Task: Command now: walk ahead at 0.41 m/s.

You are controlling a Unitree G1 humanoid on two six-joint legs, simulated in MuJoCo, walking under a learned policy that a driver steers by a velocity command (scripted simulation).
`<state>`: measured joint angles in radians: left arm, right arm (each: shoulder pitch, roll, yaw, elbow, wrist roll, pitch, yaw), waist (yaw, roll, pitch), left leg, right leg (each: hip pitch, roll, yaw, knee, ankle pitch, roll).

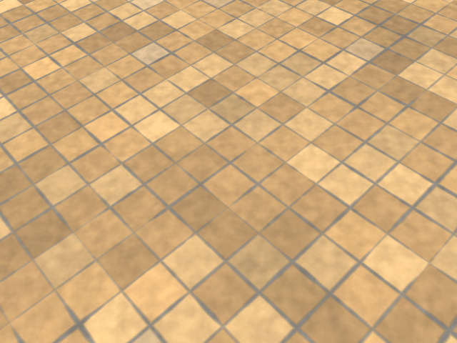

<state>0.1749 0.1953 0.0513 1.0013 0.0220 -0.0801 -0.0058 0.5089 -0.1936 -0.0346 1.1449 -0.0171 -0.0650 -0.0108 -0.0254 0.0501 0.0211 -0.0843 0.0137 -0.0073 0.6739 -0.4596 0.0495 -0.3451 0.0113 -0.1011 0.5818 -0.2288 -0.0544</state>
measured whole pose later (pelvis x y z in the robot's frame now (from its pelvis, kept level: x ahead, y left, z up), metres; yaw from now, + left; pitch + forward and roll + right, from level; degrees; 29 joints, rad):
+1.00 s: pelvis +0.56 -0.02 +0.00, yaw +1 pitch +1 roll +1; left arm -0.01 0.17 0.03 0.87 0.02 -0.07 -0.02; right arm 0.49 -0.16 -0.03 1.09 -0.02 -0.10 -0.01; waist -0.08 -0.01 0.06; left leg 0.13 -0.06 0.06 0.28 -0.41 0.05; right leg -0.48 -0.01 -0.09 0.52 -0.10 -0.09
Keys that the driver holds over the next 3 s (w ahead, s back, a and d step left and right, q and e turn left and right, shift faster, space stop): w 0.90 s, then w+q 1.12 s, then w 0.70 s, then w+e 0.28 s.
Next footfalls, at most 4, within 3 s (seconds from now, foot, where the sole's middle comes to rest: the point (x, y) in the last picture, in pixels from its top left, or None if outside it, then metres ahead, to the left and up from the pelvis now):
0.46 left None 0.43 0.07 -0.76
1.02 right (279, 264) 0.74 -0.11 -0.76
1.56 left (209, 206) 0.98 0.11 -0.76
2.12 right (201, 133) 1.35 0.15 -0.76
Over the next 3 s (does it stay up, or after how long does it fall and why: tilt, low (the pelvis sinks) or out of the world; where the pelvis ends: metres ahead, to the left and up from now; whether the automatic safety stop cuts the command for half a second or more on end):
stays up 1.48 0.44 0.02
